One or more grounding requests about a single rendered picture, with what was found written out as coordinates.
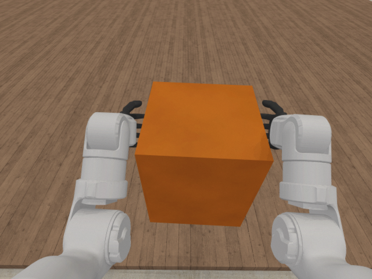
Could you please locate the robot left hand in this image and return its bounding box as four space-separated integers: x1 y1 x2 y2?
120 101 145 148

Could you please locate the carton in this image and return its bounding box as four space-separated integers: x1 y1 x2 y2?
135 81 274 227

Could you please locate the robot right forearm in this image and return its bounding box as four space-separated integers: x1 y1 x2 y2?
270 114 346 257

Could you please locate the robot left forearm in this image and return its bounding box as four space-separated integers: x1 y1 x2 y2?
63 112 137 247

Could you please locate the left robot upper arm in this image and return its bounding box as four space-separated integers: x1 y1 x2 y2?
11 208 131 279

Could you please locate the right robot upper arm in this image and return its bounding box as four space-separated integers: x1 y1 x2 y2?
271 212 372 279

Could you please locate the robot right hand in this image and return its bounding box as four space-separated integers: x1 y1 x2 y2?
260 100 287 149

